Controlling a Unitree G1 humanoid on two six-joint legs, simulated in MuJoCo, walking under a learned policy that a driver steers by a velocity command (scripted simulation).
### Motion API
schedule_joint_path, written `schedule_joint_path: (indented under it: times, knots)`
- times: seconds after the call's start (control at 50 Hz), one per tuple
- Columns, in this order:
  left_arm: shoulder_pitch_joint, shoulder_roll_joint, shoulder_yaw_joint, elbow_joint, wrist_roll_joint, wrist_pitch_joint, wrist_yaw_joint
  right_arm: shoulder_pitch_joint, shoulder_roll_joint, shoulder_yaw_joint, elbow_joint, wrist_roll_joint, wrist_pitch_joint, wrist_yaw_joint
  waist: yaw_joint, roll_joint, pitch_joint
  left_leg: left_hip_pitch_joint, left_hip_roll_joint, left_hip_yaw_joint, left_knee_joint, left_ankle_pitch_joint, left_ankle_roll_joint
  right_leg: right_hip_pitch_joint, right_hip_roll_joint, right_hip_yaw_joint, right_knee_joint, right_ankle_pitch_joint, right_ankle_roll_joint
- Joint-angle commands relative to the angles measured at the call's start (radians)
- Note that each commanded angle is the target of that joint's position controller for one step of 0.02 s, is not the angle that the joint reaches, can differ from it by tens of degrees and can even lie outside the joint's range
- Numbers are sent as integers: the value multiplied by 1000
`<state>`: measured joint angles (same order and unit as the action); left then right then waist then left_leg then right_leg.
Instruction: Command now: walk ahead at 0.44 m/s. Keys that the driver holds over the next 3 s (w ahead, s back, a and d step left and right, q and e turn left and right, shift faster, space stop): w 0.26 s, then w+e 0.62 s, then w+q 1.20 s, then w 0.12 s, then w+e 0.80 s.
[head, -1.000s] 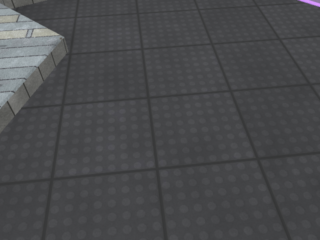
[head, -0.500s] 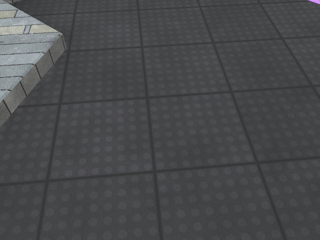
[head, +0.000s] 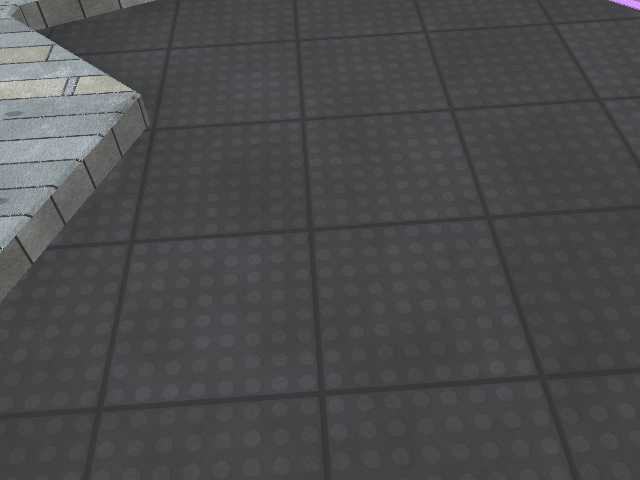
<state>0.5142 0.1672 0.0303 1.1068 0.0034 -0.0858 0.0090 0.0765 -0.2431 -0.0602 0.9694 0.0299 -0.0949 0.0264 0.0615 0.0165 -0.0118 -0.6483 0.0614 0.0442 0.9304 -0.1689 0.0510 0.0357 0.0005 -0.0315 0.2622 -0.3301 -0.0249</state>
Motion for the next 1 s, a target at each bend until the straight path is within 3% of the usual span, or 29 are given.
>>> schedule_joint_path:
  times: [0.02,0.08,0.12,0.16,0.18,0.2,0.22,0.24,0.26,0.28,0.3,0.32,0.36,0.42,0.5,0.56,0.66,0.72,0.74,0.76,0.78,0.8,0.82,0.84,0.86,0.88,0.9,0.92,1.0]
  knots:
    - [8,162,22,-53,1,-8,14,-217,17,22,-113,-3,-5,12,11,-114,162,-2,-31,48,-242,151,-13,-136,-187,101,-169,383,-139]
    - [34,184,35,-37,-18,-17,16,-258,-26,19,-145,6,2,18,-2,-136,179,50,-32,26,-348,182,16,-76,-230,91,-179,400,-136]
    - [19,191,41,-37,-19,-14,14,-241,-63,7,-154,4,-2,22,-35,-139,145,100,-49,26,-389,153,49,10,-253,72,-101,610,-116]
    - [-8,208,50,-44,-14,0,14,-85,-117,-24,-119,1,-4,18,-128,-172,20,312,-105,62,-376,104,86,50,-247,37,110,978,-88]
    - [-26,203,47,-54,-9,7,13,88,-155,-48,-66,4,1,11,-209,-169,-76,543,-112,59,-379,111,114,-31,-210,13,310,1027,-62]
    - [-39,175,34,-82,6,8,9,272,-225,-69,-27,-7,8,-1,-268,-63,-208,869,82,-171,-358,52,173,-292,-155,-6,637,710,-33]
    - [94,8,-8,-87,-10,-14,-5,344,-268,-68,-6,-27,10,5,-172,240,-398,1124,337,-712,-541,-249,333,-612,47,57,1009,-140,17]
    - [3,94,13,-87,-38,-44,-11,302,-184,-44,-4,-19,6,7,-202,186,-336,1055,309,-808,-659,-319,295,-716,22,188,1154,-203,-11]
    - [-102,152,30,-130,-60,-57,-11,197,-141,-30,-19,-12,-2,7,-175,148,-166,904,282,-644,-673,-246,248,-795,-30,149,1177,-134,-30]
    - [-154,164,33,-143,-58,-60,0,104,-109,-19,-42,-16,-13,9,-135,25,-96,727,261,-503,-694,-114,218,-742,-89,134,1132,-34,-40]
    - [-183,166,48,-145,-41,-49,12,51,-73,-9,-42,-30,-22,17,-97,-27,-42,577,218,-393,-721,-17,181,-678,-125,122,1076,25,-50]
    - [-128,132,49,-139,-38,-29,15,35,-62,-5,-33,-43,-30,18,-51,24,-48,500,207,-326,-748,2,181,-607,-153,139,1046,57,-53]
    - [-102,96,51,-134,-45,3,19,54,-48,-1,-8,-40,-34,14,-29,48,-2,407,181,-233,-801,-14,175,-576,-166,145,984,50,-56]
    - [-211,118,60,-180,-34,22,22,95,-98,-10,15,-44,-36,-10,-33,32,59,393,187,-151,-852,21,176,-695,-171,160,879,152,-33]
    - [-316,121,64,-216,-25,14,2,149,-116,-12,22,-48,-31,-32,-58,12,64,484,171,-36,-845,136,143,-787,-140,162,682,370,-21]
    - [-434,103,50,-258,-22,9,-18,194,-128,-10,24,-40,-26,-42,-99,7,86,525,161,47,-852,167,117,-762,-125,79,522,460,-19]
    - [-571,89,31,-346,-26,11,-55,289,-158,-20,43,-27,8,-46,-145,4,126,742,221,104,-762,278,102,-828,-102,6,387,339,-42]
    - [-517,137,50,-378,-29,15,-74,251,-198,-33,17,-21,30,-53,-82,70,57,782,235,155,-579,740,69,-659,-20,-83,369,174,-91]
    - [-411,175,70,-362,-31,17,-76,234,-209,-36,6,-22,39,-58,-20,91,-7,766,225,173,-425,897,54,-516,27,-108,362,143,-117]
    - [-240,238,105,-322,-34,18,-68,218,-205,-33,-8,-20,45,-61,69,75,-98,675,185,195,-200,886,20,-267,70,-98,294,202,-157]
    - [-85,346,141,-294,-31,28,-43,235,-172,-19,-38,-38,33,-60,110,-70,-212,396,137,201,137,519,-26,61,-105,188,282,202,-229]
    - [-121,410,144,-319,-30,22,-42,302,-30,24,-93,-42,-9,-40,-5,-284,-326,-29,-111,51,489,-361,-81,357,-349,821,103,37,-435]
    - [-80,320,116,-321,-13,18,-42,183,-131,2,-114,-3,-58,-22,63,-163,-363,-142,-71,-148,545,-362,-43,399,-342,844,25,51,-392]
    - [-116,262,102,-319,-9,10,-38,110,-151,-4,-140,22,-76,-16,60,-134,-239,-200,-24,-139,509,-285,-15,309,-303,665,43,150,-338]
    - [-195,233,92,-337,-16,3,-40,98,-140,-3,-136,7,-80,-22,8,-19,-149,-152,25,-135,407,-210,-10,137,-254,526,39,269,-303]
    - [-266,186,77,-353,-16,2,-43,84,-145,-15,-125,-18,-67,-33,-29,26,-93,-75,58,-123,314,-164,-7,0,-200,417,20,352,-255]
    - [-305,178,70,-369,-1,0,-38,141,-143,-18,-120,-13,-48,-30,-75,-34,-89,-3,82,-128,288,-142,-19,-90,-209,381,-1,423,-272]
    - [-314,172,68,-371,0,-4,-36,173,-137,-20,-108,-14,-30,-28,-88,-32,-79,34,95,-122,249,-138,-33,-141,-203,352,-20,467,-274]
    - [-247,209,72,-333,-4,-16,-18,95,-100,-15,-123,-29,4,-33,-69,-45,-9,-25,106,-85,70,27,-70,-205,-177,202,-82,563,-249]
